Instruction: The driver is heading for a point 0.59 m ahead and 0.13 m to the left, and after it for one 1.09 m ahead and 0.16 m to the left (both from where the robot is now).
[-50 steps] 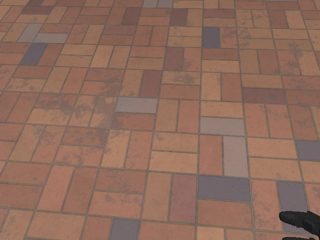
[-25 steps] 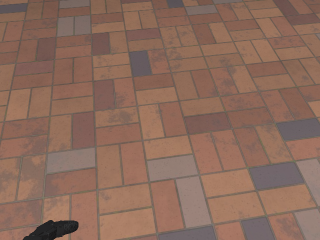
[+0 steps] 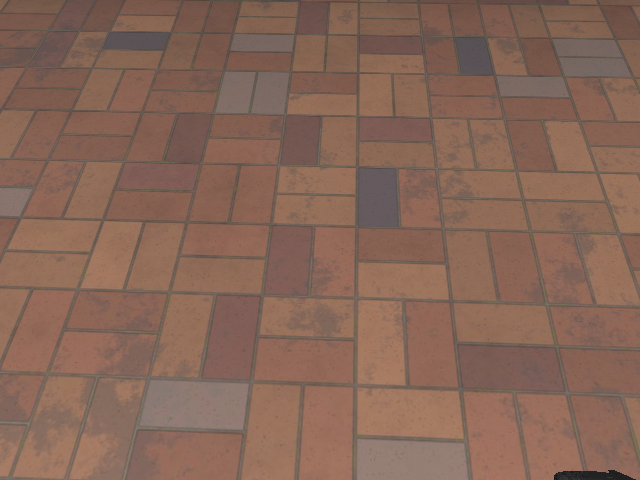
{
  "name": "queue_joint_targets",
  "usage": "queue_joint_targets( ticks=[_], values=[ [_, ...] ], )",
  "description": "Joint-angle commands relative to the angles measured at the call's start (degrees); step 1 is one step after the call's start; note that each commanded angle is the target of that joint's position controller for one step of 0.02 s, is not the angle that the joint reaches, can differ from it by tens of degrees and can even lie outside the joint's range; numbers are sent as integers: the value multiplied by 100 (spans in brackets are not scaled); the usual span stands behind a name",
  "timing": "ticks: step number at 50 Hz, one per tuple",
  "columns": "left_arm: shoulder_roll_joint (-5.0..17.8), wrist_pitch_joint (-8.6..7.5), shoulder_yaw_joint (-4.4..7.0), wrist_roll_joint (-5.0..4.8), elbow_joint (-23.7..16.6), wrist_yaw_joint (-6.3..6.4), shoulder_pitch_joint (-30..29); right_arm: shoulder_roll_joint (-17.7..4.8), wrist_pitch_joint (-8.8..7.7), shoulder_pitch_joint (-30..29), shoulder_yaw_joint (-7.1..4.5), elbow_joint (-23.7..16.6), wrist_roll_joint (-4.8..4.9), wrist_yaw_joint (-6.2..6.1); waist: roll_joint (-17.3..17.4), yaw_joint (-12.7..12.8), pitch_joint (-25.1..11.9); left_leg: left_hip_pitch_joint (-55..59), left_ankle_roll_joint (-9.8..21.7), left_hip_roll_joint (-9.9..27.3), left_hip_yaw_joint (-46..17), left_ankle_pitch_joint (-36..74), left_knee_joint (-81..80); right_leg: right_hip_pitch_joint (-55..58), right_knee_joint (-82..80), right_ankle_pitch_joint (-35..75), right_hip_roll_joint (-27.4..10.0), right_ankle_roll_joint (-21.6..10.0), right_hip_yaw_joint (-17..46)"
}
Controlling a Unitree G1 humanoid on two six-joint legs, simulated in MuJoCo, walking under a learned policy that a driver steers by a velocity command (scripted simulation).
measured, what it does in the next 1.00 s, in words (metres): walks ahead: left foot, then right foot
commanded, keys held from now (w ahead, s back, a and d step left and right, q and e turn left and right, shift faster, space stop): w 0.56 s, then w+q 0.44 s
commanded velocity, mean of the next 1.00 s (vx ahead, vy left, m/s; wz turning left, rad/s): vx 0.50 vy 0.00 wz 0.14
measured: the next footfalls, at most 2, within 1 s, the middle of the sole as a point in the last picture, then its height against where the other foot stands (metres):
left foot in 0.10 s outside the picture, level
right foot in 0.62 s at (418, 464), level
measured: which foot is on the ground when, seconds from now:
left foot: up 0.00-0.08, down 0.10-0.64, up 0.66-1.00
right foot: down 0.00-0.12, up 0.14-0.60, down 0.62-1.00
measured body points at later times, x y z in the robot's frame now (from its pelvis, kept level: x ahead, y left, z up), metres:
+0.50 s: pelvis +0.27 +0.04 +0.00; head +0.30 +0.04 +0.45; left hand +0.48 +0.28 -0.09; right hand +0.28 -0.25 -0.13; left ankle +0.19 +0.14 -0.74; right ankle +0.46 -0.13 -0.70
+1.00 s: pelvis +0.55 -0.01 +0.00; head +0.57 +0.00 +0.45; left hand +0.54 +0.27 -0.13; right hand +0.74 -0.24 -0.11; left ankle +0.70 +0.18 -0.69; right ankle +0.48 -0.11 -0.74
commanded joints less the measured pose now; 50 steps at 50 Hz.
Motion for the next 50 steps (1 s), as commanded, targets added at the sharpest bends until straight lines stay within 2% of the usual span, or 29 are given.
queue_joint_targets(
  ticks=[1, 3, 4, 5, 6, 7, 8, 9, 10, 11, 12, 15, 18, 21, 24, 26, 29, 30, 31, 32, 33, 34, 35, 36, 37, 39, 42, 46, 50],
  values=[
    [1028, 26, 256, -37, -118, 60, 95, -524, -123, -554, -118, -524, 16, 77, -611, -153, 256, 68, 192, -92, 34, -336, -308, 94, -71, 1957, -1792, -819, 824],
    [1094, 92, 272, -36, -89, 87, -27, -694, -144, -72, -202, -412, 1, 78, -724, -475, -37, 865, 372, -317, 264, -678, -485, 243, 543, 3161, -1725, -667, 720],
    [1008, 125, 232, -17, -93, 101, -61, -913, -143, 692, -330, -168, -17, 40, -649, -840, -517, 1954, 529, -464, 406, -628, -561, 56, 1429, 3824, -1448, -524, 497],
    [775, 124, 119, 81, -212, 125, -32, -1288, -130, 1698, -460, 52, -64, -17, -268, -1213, -1333, 3619, 850, 246, -334, -334, -287, -876, 2947, 2924, -1143, -318, 243],
    [132, 8, -79, 96, -322, 70, 643, -1796, -69, 2172, -592, 169, -82, -33, 1176, -984, -2078, 5713, 1788, 1570, -2969, -1502, -718, -3290, 5132, -25, -135, 139, 54],
    [498, -110, -6, 26, -237, 45, 380, -1265, -50, 2220, -445, 169, 18, -23, 1061, -1175, -2195, 5784, 1823, 1674, -3940, -2317, -1402, -4037, 5904, -1757, -127, 119, 834],
    [869, -188, 103, -131, -398, 8, -96, -1062, -56, 1806, -364, 108, 18, -35, 728, -1125, -1309, 5100, 1569, 1525, -3196, -2498, -1539, -4507, 6129, -1431, -441, 32, 858],
    [837, -213, 88, -144, -486, 22, -452, -934, -56, 1433, -328, 25, -23, -48, 320, -984, -824, 4328, 1425, 1309, -2545, -2179, -1645, -4437, 5923, -925, -738, 0, 674],
    [785, -199, 101, -55, -522, 45, -646, -773, -68, 1139, -285, 3, -71, -35, 121, -832, -407, 3581, 1379, 1111, -2080, -1684, -1841, -4262, 5544, -568, -914, 26, 599],
    [732, -143, 126, -4, -494, 58, -558, -627, -102, 968, -238, -20, -132, -30, 250, -628, -317, 3110, 1316, 951, -1754, -1281, -1997, -3885, 5284, -301, -1077, 37, 657],
    [618, -79, 110, 10, -447, 60, -436, -604, -123, 895, -237, -14, -137, -19, 318, -521, -287, 2822, 1334, 870, -1564, -1059, -2156, -3618, 5138, -177, -1111, 78, 648],
    [423, 40, 70, 57, -499, 88, -595, -774, -194, 984, -292, 115, -83, -51, 179, -436, -108, 2504, 1454, 821, -1051, -470, -2483, -3682, 4544, 270, -1173, 242, 567],
    [341, 17, 34, 82, -639, 64, -1152, -884, -164, 1186, -324, 246, -61, -125, 61, -579, 43, 2600, 1328, 664, -590, -191, -2592, -3830, 3482, 1261, -1145, 322, 506],
    [227, -41, -24, 50, -768, -6, -1751, -974, -126, 1458, -338, 387, -9, -170, 46, -800, 158, 2663, 1175, 524, -240, -220, -2608, -3545, 2473, 2014, -953, 314, 317],
    [254, -77, -41, 1, -929, -88, -2237, -1034, -56, 1811, -356, 582, 34, -180, 46, -975, 281, 3109, 1157, 712, -268, -311, -2466, -3563, 1982, 2063, -840, 258, 288],
    [324, -102, -31, -10, -1028, -150, -2413, -1064, 12, 1898, -378, 674, 53, -197, 83, -961, 330, 3522, 1096, 902, -334, -151, -2261, -3649, 1754, 1752, -804, 134, 334],
    [541, -141, 53, 12, -973, -188, -2046, -1151, 101, 1820, -420, 725, 75, -231, 204, -638, 99, 3818, 933, 987, -392, 990, -1610, -2908, 1503, 1146, -601, -101, 200],
    [715, -154, 164, 34, -779, -159, -1379, -1108, 131, 1727, -396, 714, 81, -236, 150, -255, -286, 3661, 811, 752, -248, 1732, -846, -1931, 1324, 1174, -442, -234, 59],
    [1045, -156, 304, 85, -525, -101, -381, -877, 131, 1728, -297, 631, 11, -239, -48, 149, -1045, 2906, 633, 428, -57, 1320, 442, -303, 1565, 1330, -803, -472, 379],
    [1628, -111, 456, 169, -413, -53, 298, -271, 34, 2304, -109, 485, -41, -201, -1243, 99, -1978, 555, 184, -431, 364, -828, 2720, 2119, 1477, 640, -2319, -1242, 2631],
    [1253, -73, 355, 103, -376, -53, 469, -354, -70, 2277, -113, 574, 19, -188, -1706, 205, -2377, -275, 148, -726, -361, -3625, 3728, 2304, 662, -173, -2750, -1450, 4116],
    [942, -78, 242, 83, -402, -38, 104, -903, -121, 1825, -281, 460, 196, -165, -1232, 201, -1487, -752, 231, -396, -611, -3381, 4158, 1579, 473, -657, -2580, -1172, 3446],
    [778, -86, 188, 85, -463, -23, -320, -920, -127, 1469, -295, 353, 237, -174, -1009, 44, -893, -782, 274, -98, -434, -2875, 4042, 784, 304, -544, -2391, -987, 2703],
    [583, -112, 133, 99, -462, -37, -697, -860, -93, 1317, -313, 338, 174, -201, -813, -128, -445, -613, 251, 84, -372, -2455, 3724, 51, 35, -231, -2167, -893, 2150],
    [425, -169, 93, 131, -464, -43, -950, -786, -10, 1419, -355, 387, 134, -228, -945, -332, -252, -280, 231, 254, -429, -2129, 3458, -442, -171, 137, -1981, -790, 1661],
    [363, -248, 104, 172, -393, -56, -1149, -503, 153, 1645, -335, 472, 132, -234, -922, -528, -114, 117, 160, 318, -418, -1803, 3341, -955, -466, 714, -1838, -783, 1043],
    [506, -303, 164, 213, -240, -5, -1098, -407, 258, 1386, -353, 322, 103, -250, -675, -576, 93, -263, 62, 324, -519, -1150, 2892, -969, -626, 1452, -1808, -831, 358],
    [650, -252, 201, 191, -120, 98, -988, -289, 192, 809, -317, 110, 55, -125, -561, -423, 238, -254, 44, 236, -224, -31, 1516, -757, -706, 1825, -1643, -707, -405],
    [826, -130, 267, 103, 63, 154, -575, -169, 181, 28, -235, -244, 42, 20, -389, -111, 494, -427, 167, 167, 156, 55, 669, -92, -615, 2078, -1860, -686, -742]
  ],
)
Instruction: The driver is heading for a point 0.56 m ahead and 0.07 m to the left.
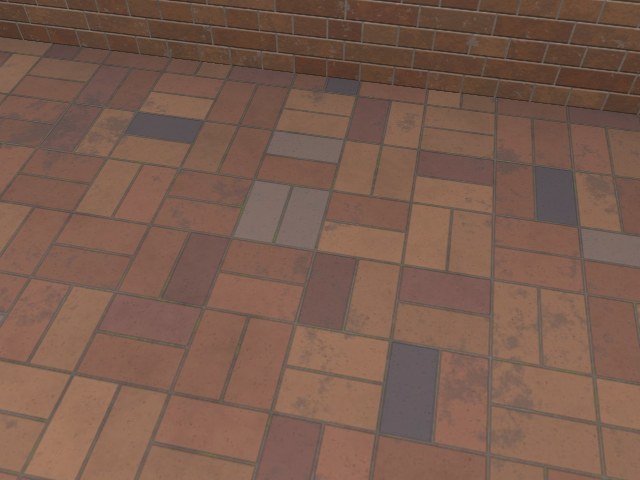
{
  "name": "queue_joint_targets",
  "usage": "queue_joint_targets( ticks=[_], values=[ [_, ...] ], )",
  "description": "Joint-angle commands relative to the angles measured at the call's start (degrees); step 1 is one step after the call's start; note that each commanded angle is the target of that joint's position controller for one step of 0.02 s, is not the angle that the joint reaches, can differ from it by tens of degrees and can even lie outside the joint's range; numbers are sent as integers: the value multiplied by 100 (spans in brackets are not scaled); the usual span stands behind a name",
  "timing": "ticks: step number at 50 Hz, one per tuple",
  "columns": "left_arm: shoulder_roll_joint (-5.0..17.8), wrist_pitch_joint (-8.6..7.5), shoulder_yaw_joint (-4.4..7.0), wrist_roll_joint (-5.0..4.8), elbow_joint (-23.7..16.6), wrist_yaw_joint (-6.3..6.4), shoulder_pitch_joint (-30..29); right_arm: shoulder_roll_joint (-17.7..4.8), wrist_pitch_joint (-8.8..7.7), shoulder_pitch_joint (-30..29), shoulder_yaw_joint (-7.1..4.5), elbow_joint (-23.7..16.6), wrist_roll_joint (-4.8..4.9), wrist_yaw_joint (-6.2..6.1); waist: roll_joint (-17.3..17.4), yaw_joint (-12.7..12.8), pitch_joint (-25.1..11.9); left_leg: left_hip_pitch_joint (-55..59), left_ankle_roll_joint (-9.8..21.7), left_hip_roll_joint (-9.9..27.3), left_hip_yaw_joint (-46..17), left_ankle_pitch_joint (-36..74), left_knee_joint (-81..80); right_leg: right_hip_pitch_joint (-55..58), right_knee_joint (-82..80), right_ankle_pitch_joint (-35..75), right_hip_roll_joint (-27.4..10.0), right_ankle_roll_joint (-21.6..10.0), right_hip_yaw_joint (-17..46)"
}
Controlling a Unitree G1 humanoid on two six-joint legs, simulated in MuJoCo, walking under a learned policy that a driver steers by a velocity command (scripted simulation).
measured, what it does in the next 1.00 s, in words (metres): walks ahead: left foot, then right foot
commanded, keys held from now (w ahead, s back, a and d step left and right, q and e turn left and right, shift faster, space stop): w+q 0.24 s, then w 0.30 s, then no key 0.46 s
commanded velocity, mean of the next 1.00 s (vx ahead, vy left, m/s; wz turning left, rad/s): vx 0.37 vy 0.00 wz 0.26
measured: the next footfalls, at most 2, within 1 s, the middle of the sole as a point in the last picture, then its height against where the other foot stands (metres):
left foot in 0.16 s outside the picture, level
right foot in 0.66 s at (358, 429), level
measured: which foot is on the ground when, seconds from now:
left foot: up 0.00-0.14, down 0.16-0.68, up 0.70-0.98, down 1.00-1.00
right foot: down 0.00-0.16, up 0.18-0.64, down 0.66-1.00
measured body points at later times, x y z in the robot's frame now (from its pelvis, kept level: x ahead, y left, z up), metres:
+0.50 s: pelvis +0.29 +0.06 +0.00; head +0.31 +0.08 +0.45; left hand +0.42 +0.35 -0.10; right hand +0.40 -0.20 -0.11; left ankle +0.22 +0.12 -0.74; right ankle +0.51 -0.08 -0.68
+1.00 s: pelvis +0.50 +0.06 -0.01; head +0.52 +0.07 +0.44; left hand +0.55 +0.33 -0.14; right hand +0.67 -0.18 -0.13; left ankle +0.50 +0.22 -0.74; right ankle +0.57 -0.02 -0.74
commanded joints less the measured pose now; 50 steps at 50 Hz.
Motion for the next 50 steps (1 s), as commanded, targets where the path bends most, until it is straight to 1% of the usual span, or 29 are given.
queue_joint_targets(
  ticks=[1, 3, 5, 7, 8, 9, 10, 11, 12, 13, 14, 16, 19, 23, 26, 28, 30, 32, 33, 34, 35, 36, 37, 38, 39, 42, 44, 48, 50],
  values=[
    [1005, 31, 241, -83, -235, 57, -22, -159, -70, -733, 25, -624, -3, 122, -345, 100, 475, -164, 114, -18, 245, 8, -487, -1, -402, 2145, -1785, -715, 294],
    [1085, 134, 278, -141, -191, 65, 20, -216, -61, -841, 6, -784, 4, 190, -409, 42, 459, -136, 254, -139, 424, -441, -646, 402, -61, 2911, -1901, -638, 176],
    [1243, 222, 327, -181, -237, 99, -111, -398, -33, -594, -88, -845, 11, 223, -620, -215, 143, 493, 466, -489, 762, -1024, -640, 591, 664, 4807, -1903, -512, 22],
    [1335, 312, 342, -219, -297, 130, -306, -808, -10, 615, -332, -611, 47, 182, -652, -949, -541, 2190, 792, -956, 951, -1119, -927, 214, 2430, 5678, -1694, -298, -146],
    [1221, 283, 287, -156, -366, 144, -294, -1241, 36, 1569, -543, -367, 52, 69, -255, -1381, -1047, 3911, 1064, -758, 272, -991, -1213, -975, 4032, 4347, -1450, -36, -156],
    [289, 132, 9, 88, -665, 42, 244, -1883, 24, 1525, -646, -334, 105, -6, 1343, -689, -1399, 5897, 2098, 747, -2790, -1594, -1541, -3705, 6125, -1189, -296, 357, 160],
    [551, -139, -1, -123, -764, -47, -179, -1546, -73, 1653, -512, -549, 27, 25, 765, -954, -2250, 6397, 2516, 1288, -4643, -2417, -2514, -4504, 6928, -2059, 64, 305, 1624],
    [881, -297, 85, -357, -944, -107, -832, -1182, -157, 1473, -407, -523, -34, 38, 404, -1101, -1497, 5969, 2150, 1150, -3872, -2019, -2702, -5007, 6847, -1532, -269, 132, 1817],
    [834, -375, 63, -330, -975, -92, -937, -1007, -214, 1134, -359, -558, -12, 36, 28, -866, -988, 5172, 1923, 905, -3131, -1519, -2663, -4875, 6344, -1017, -537, 32, 1804],
    [850, -374, 92, -183, -854, -52, -871, -755, -226, 695, -282, -626, -10, 26, -208, -595, -649, 4339, 1741, 694, -2474, -859, -2692, -4480, 5813, -713, -755, 59, 1763],
    [918, -303, 140, -116, -776, -48, -719, -568, -238, 428, -207, -727, -83, -3, -106, -395, -538, 3762, 1661, 555, -2057, -277, -2795, -4018, 5510, -477, -913, 97, 1776],
    [808, -144, 144, -65, -712, -65, -540, -576, -255, 366, -184, -744, -104, -42, -78, -244, -444, 3194, 1639, 445, -1673, 334, -3006, -3626, 5085, -289, -974, 239, 1667],
    [568, -32, 61, -14, -841, -49, -949, -809, -288, 635, -226, -594, -84, -138, -38, -337, -179, 2827, 1553, 281, -1094, 777, -3231, -3744, 4118, 503, -951, 457, 1504],
    [432, -69, -19, -67, -992, -123, -1686, -838, -271, 907, -208, -434, -55, -184, 112, -670, -11, 2744, 1176, -29, -594, 117, -3284, -3401, 2487, 2130, -686, 442, 1355],
    [486, -105, -29, -130, -1114, -186, -2080, -852, -269, 1183, -203, -240, -35, -166, 179, -837, 166, 3128, 1143, 209, -777, -293, -3239, -3473, 1987, 2349, -591, 334, 1392],
    [562, -147, -17, -89, -1189, -241, -2216, -830, -219, 1286, -201, -128, -34, -188, 173, -835, 249, 3668, 1085, 386, -870, 224, -2899, -3714, 1700, 2035, -529, 181, 1426],
    [662, -200, 23, -23, -1137, -291, -1973, -850, -141, 1275, -210, -64, -69, -237, 296, -675, 75, 4046, 902, 445, -894, 1251, -2383, -3432, 1513, 1720, -394, 2, 1383],
    [891, -249, 138, 49, -838, -280, -1031, -871, -89, 1025, -196, -123, -70, -269, 358, -147, -519, 4057, 618, 130, -724, 2711, -1312, -2134, 1259, 2101, -118, -243, 1129],
    [1162, -268, 197, 129, -702, -257, -380, -705, -88, 1044, -121, -216, -135, -271, 62, 90, -1220, 3462, 369, -204, -543, 1959, -223, -738, 1574, 3839, -695, -512, 1584],
    [1497, -221, 240, 221, -630, -228, 138, -287, -150, 1818, 19, -191, -185, -246, -1180, -38, -2153, 1633, -84, -949, -316, -1136, 1982, 1464, 1944, 5593, -2191, -1485, 3285],
    [1108, -132, 161, 45, -459, -271, 422, -338, -178, 2266, 30, 38, -67, -203, -1702, 18, -2907, 906, -231, -1310, -797, -4191, 2997, 2058, 1629, 5368, -2690, -1997, 4503],
    [969, -60, 117, -97, -545, -281, 91, -865, -145, 1854, -96, 14, 47, -195, -1052, 101, -2290, 589, -231, -996, -983, -4012, 3368, 1375, 1366, 4116, -2460, -1748, 4075],
    [831, -2, 64, -84, -630, -250, -440, -890, -78, 1268, -111, -147, 68, -226, -718, 3, -1494, 375, -250, -721, -662, -3643, 3191, 506, 1144, 3402, -2188, -1484, 3489],
    [618, 35, -27, -37, -672, -233, -878, -821, 4, 964, -113, -197, -14, -266, -439, -145, -905, 472, -287, -487, -462, -3348, 2763, -434, 878, 3156, -1937, -1353, 3045],
    [484, 44, -81, 13, -677, -222, -1129, -742, 105, 943, -132, -209, -82, -309, -508, -345, -688, 901, -289, -267, -432, -3076, 2274, -1142, 675, 2912, -1768, -1233, 2768],
    [532, 62, -76, 125, -550, -217, -1462, -281, 249, 1265, -27, -89, -115, -390, -952, -618, -641, 2031, -401, -258, -145, -2699, 867, -2096, 392, 3253, -1353, -1159, 2026],
    [655, 86, -38, 87, -435, -176, -1397, -255, 243, 1135, 11, -73, -134, -403, -946, -547, -896, 2379, -402, -254, -92, -2098, 130, -1963, 405, 3275, -1363, -1170, 1908],
    [686, 241, -73, -5, -291, -126, -1445, -366, 305, 863, -27, 4, -153, -366, -752, -541, -725, 3008, -276, -350, 56, -1110, -1004, -2201, 299, 635, -1251, -920, 1950],
    [445, 277, -175, -6, -168, -137, -1277, -422, 300, 628, -31, -53, -267, -374, -588, -522, -376, 3276, -123, -215, -126, -731, -1715, -2460, 335, -781, -965, -486, 1957]
  ],
)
